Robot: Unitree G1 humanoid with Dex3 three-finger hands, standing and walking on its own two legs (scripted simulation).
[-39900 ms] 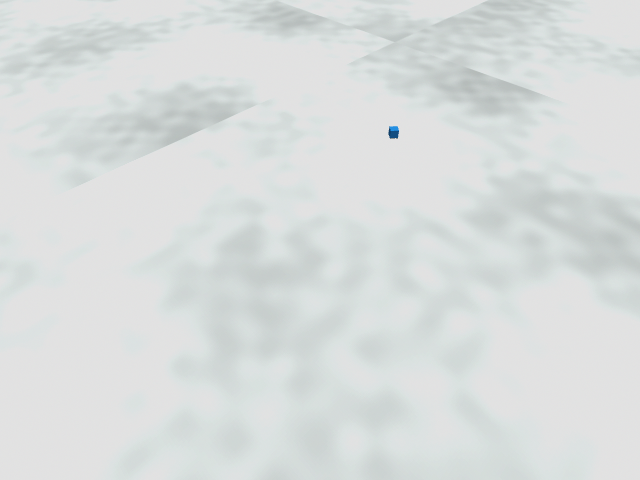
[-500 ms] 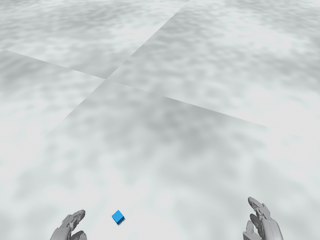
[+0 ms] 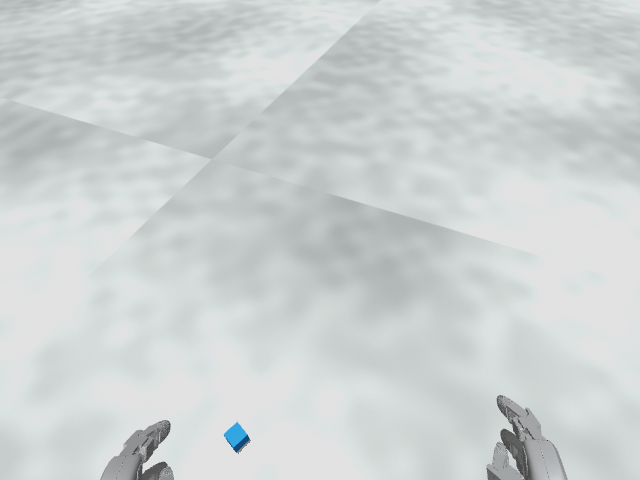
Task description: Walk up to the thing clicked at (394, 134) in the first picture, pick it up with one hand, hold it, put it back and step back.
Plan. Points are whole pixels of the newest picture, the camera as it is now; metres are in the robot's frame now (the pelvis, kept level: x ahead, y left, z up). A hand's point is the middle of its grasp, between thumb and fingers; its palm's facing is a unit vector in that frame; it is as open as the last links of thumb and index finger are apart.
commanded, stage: home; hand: left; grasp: from above
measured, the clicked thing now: (236, 437) +0.41 +0.23 -0.69
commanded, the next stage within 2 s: stand in 0.06 s
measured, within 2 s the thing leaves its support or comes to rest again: neither
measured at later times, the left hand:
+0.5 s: hand out of the picture +0.08 +0.24 -0.11, palm faces +0.03 -0.94 -0.33, open 7.4 cm
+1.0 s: hand out of the picture +0.01 +0.24 -0.10, palm faces +0.03 -0.94 -0.33, open 7.4 cm
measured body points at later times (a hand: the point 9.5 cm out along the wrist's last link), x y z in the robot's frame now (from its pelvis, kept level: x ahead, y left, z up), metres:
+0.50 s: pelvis -0.01 +0.01 +0.04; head +0.00 +0.02 +0.49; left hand +0.08 +0.29 -0.09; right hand +0.09 -0.27 -0.08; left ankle +0.00 +0.12 -0.68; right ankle -0.01 -0.14 -0.68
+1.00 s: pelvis -0.02 +0.01 +0.06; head -0.03 +0.00 +0.51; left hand +0.01 +0.29 -0.08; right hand +0.04 -0.27 -0.08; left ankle +0.00 +0.12 -0.68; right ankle -0.01 -0.14 -0.68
